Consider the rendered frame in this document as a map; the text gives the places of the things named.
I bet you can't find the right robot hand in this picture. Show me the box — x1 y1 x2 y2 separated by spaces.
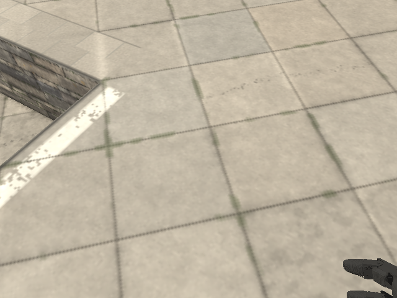
343 258 397 298

